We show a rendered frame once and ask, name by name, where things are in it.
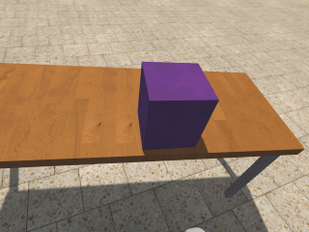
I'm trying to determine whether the carton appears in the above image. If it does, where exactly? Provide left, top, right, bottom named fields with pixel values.
left=137, top=61, right=219, bottom=151

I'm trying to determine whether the table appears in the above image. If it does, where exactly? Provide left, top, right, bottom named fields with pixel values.
left=0, top=63, right=304, bottom=198

